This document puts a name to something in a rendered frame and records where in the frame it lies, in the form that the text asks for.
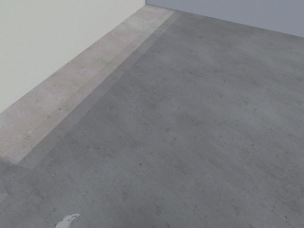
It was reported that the robot left hand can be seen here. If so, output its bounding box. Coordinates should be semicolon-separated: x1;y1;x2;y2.
55;214;81;228

